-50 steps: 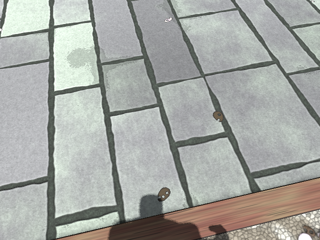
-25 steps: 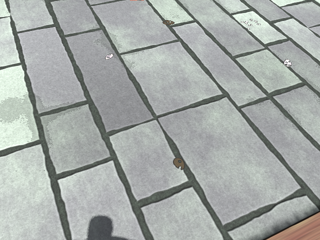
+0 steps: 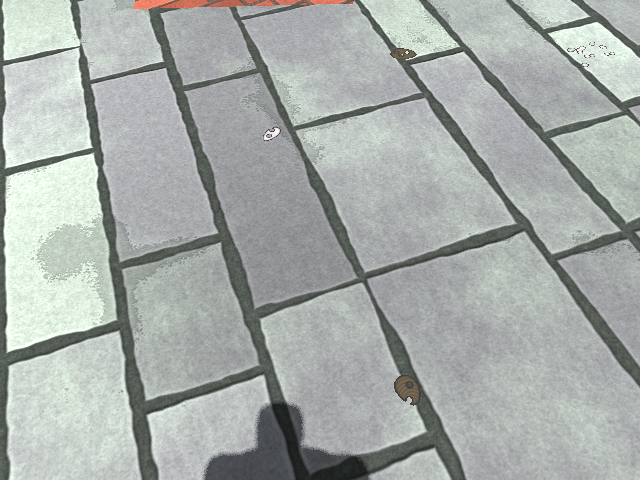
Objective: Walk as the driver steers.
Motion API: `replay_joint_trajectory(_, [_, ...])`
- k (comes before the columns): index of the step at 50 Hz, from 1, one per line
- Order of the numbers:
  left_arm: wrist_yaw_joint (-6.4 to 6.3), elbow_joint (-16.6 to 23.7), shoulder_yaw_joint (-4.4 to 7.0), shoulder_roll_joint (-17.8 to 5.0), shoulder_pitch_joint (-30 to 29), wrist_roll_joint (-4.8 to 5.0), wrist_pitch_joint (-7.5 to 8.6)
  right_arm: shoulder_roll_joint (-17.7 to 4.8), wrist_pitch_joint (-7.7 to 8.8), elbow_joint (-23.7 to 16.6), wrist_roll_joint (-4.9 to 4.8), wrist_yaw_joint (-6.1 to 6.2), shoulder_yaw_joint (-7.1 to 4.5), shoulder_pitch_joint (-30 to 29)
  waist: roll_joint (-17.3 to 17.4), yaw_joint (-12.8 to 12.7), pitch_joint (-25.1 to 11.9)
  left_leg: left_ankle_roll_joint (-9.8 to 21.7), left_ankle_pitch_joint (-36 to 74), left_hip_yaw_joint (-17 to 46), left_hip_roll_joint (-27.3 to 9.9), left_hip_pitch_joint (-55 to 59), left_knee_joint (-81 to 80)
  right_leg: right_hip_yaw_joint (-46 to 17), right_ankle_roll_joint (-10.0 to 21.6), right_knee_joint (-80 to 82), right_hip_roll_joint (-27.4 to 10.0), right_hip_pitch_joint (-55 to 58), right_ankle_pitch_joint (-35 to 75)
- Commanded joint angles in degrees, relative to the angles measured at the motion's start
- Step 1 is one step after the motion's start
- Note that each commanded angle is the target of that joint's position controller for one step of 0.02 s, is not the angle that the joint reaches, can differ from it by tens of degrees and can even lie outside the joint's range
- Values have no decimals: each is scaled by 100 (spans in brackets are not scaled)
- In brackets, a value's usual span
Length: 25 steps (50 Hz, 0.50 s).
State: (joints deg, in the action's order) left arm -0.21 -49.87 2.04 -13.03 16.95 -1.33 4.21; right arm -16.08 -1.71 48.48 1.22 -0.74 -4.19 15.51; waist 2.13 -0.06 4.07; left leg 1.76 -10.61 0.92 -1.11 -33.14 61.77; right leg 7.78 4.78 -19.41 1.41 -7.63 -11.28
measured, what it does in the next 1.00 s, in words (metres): goes down, turning left: left foot 0.13 m lower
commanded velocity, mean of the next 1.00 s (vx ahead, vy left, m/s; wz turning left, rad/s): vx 0.05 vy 0.00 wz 0.45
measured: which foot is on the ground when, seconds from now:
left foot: up 0.00-0.36, down 0.38-1.00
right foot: down 0.00-0.38, up 0.40-1.00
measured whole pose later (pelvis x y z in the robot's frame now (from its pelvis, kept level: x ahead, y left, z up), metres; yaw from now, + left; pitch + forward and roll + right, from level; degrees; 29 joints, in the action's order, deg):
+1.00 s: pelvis +0.15 -0.03 -0.15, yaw +29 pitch -1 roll +0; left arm 0.2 -30.6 -2.0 -11.9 9.5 -1.5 -4.5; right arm -14.6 -3.3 40.3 1.7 2.7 -3.5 16.6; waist 0.8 2.2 -2.6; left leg 0.7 -10.9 8.4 2.7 -23.6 29.3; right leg -0.5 0.0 -54.0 0.1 -29.6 -19.1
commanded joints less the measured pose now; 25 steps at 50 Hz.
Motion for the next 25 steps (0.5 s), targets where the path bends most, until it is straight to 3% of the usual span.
replay_joint_trajectory(1, [-89, 230, 164, -750, 122, 61, 181, -357, -38, -379, 43, -26, -161, -49, -782, 42, -298, 16, 988, 31, -103, -389, -286, -452, 546, 268, -1486, 377, 3031])
replay_joint_trajectory(2, [-114, 188, 168, -753, 246, 62, 188, -342, -45, -423, 70, -32, -172, -142, -769, -6, -290, 11, 1076, 47, -119, -592, -384, -475, 583, 162, -1561, 562, 3049])
replay_joint_trajectory(3, [-122, 158, 171, -778, 286, 30, 177, -277, -56, -503, 23, -39, -157, -326, -760, -34, -213, -36, 1316, -19, -70, -639, -754, -384, 571, 178, -1457, 455, 2504])
replay_joint_trajectory(7, [-163, 139, 196, -775, 431, -31, 168, -321, -102, -742, 101, -107, -197, -799, -555, -126, -202, -102, 2206, 173, -168, -865, -1549, -478, 533, -448, -1771, 665, 1495])
replay_joint_trajectory(9, [-186, 168, 193, -725, 503, -77, 143, -256, -85, -818, 115, -207, -177, -1093, -413, -249, -106, -128, 2809, 57, -135, -535, -2289, -325, 380, -880, -1719, 372, 720])
replay_joint_trajectory(13, [-304, 163, 228, -721, 634, -122, 95, -122, -86, -939, 29, -419, -107, -1565, -363, -468, 191, -190, 3164, -173, -101, 218, -3258, -277, 241, -1732, -1715, -323, -311])
replay_joint_trajectory(16, [-388, 162, 260, -692, 592, -120, -40, -181, -84, -638, -25, -407, -116, -1132, -331, -378, 299, -97, 3089, -354, -145, 916, -3839, -235, 149, -2877, -1779, -623, -567])
replay_joint_trajectory(17, [-379, 135, 262, -664, 610, -83, -100, -261, -44, -435, 31, -353, -149, -724, -223, -236, 210, -11, 2945, -470, -70, 1354, -4064, -159, 148, -3542, -1738, -693, -406])
replay_joint_trajectory(18, [-353, 115, 234, -597, 511, 35, -177, -289, 20, -86, 138, -270, -195, 50, -32, 173, -93, 133, 3334, -753, 115, 2243, -4412, 178, 104, -4648, -1540, -845, -51])
replay_joint_trajectory(19, [-280, 110, 194, -523, 652, 171, -204, -500, 107, 380, 316, -188, -282, 957, 543, 505, -648, 304, 4277, -889, 171, 3714, -4467, 623, -21, -6349, -1032, -1458, -690])
replay_joint_trajectory(20, [-226, 262, 224, -398, 996, 392, -254, -1090, 125, 387, 321, -227, -379, 1238, 1570, 423, -1236, 1043, 9048, 488, -1313, 6012, -2266, 600, -334, -9091, -289, -3993, -4468])
replay_joint_trajectory(21, [-247, 560, 171, -570, 612, 288, -293, -1525, 163, 96, -91, -233, -456, 1471, 884, 788, -2474, 1920, 9402, 1958, -2337, 6371, -2448, -260, -449, -9984, -371, -4775, -4032])
replay_joint_trajectory(22, [-287, 667, 150, -601, 205, 104, -355, -1445, 97, -146, -200, -115, -428, 919, 33, 635, -2429, 2157, 7558, 2053, -2500, 5671, -2953, -539, -429, -10219, -458, -5015, -3319])
replay_joint_trajectory(23, [-297, 789, 55, -415, 96, -12, -359, -1269, 33, -368, -151, 81, -348, 332, 46, 408, -2281, 2367, 5070, 2427, -2707, 4849, -3503, -752, -469, -10012, -492, -5172, -2709])
replay_joint_trajectory(24, [-287, 768, 44, -520, -56, -146, -399, -865, 5, -486, -117, 203, -201, -185, -245, 168, -1863, 2189, 2778, 2393, -2385, 3893, -3980, -906, -520, -9246, -641, -4975, -2019])
replay_joint_trajectory(25, [-285, 762, 83, -626, -255, -209, -536, -655, 16, -520, -83, 230, -96, -391, -178, 124, -1389, 2043, 2191, 2234, -2044, 2723, -4192, -869, -537, -8915, -585, -4387, -1771])
Velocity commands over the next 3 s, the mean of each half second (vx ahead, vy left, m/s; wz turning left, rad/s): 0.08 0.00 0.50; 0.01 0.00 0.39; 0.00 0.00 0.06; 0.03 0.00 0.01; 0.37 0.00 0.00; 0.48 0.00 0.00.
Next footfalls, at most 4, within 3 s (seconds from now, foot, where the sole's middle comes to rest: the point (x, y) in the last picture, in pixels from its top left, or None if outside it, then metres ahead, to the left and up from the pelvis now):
0.38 left None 0.23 0.15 -0.92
1.06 right None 0.27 -0.10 -0.92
1.60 left None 0.02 -0.04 -0.78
2.40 right None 0.51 -0.03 -0.92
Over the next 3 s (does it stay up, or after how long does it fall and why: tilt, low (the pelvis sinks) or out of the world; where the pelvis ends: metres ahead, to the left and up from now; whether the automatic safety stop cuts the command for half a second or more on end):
stays up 0.64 0.16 -0.15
